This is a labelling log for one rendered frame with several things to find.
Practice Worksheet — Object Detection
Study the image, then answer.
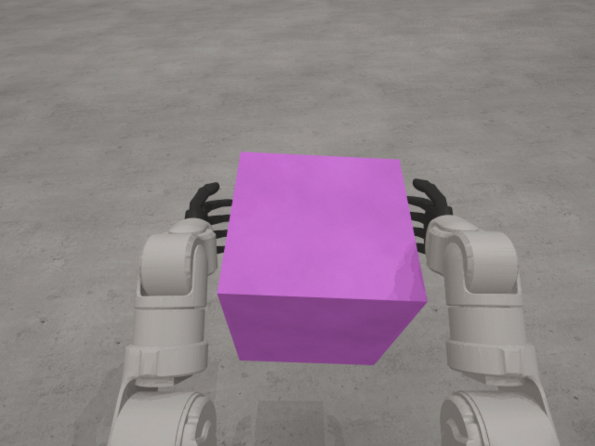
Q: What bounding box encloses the robot left upper arm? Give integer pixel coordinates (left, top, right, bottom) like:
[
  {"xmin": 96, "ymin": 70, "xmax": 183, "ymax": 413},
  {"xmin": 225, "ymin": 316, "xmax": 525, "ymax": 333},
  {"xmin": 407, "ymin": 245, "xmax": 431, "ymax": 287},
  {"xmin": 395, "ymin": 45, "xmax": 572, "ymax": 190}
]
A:
[{"xmin": 110, "ymin": 391, "xmax": 217, "ymax": 446}]

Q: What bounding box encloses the right robot hand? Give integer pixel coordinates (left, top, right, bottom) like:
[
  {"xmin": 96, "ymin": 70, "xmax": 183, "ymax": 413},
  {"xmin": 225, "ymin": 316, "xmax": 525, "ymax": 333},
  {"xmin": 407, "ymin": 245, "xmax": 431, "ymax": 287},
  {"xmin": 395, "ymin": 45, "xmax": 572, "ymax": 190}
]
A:
[{"xmin": 407, "ymin": 178, "xmax": 453, "ymax": 254}]

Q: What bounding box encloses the left robot hand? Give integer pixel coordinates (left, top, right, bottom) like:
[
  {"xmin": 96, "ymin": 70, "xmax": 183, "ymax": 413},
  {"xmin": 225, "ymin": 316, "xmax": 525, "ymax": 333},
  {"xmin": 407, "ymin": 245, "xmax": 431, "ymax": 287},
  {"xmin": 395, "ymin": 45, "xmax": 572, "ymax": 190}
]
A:
[{"xmin": 185, "ymin": 182, "xmax": 232, "ymax": 254}]

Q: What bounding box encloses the left robot forearm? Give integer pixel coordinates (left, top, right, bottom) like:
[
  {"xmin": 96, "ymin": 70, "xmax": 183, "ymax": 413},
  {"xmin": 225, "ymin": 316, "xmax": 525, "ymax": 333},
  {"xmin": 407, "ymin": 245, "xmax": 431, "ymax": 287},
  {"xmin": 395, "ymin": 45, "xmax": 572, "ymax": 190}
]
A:
[{"xmin": 107, "ymin": 218, "xmax": 218, "ymax": 446}]

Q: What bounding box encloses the robot right upper arm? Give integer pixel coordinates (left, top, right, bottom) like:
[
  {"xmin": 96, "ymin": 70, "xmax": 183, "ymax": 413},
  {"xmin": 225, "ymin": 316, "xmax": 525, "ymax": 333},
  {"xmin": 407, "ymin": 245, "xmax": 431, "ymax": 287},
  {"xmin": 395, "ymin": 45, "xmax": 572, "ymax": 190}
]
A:
[{"xmin": 440, "ymin": 390, "xmax": 558, "ymax": 446}]

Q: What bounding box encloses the right robot forearm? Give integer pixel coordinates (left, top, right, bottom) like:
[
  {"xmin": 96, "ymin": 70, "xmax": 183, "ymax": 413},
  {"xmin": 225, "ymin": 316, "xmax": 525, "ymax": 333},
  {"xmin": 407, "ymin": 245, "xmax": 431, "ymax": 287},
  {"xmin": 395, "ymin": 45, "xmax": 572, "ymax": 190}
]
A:
[{"xmin": 425, "ymin": 215, "xmax": 560, "ymax": 446}]

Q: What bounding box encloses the carton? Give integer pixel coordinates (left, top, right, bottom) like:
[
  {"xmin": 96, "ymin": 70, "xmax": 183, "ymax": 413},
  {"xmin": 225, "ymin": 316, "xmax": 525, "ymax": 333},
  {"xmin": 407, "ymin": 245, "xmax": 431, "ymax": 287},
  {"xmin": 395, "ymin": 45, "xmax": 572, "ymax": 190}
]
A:
[{"xmin": 217, "ymin": 151, "xmax": 428, "ymax": 365}]

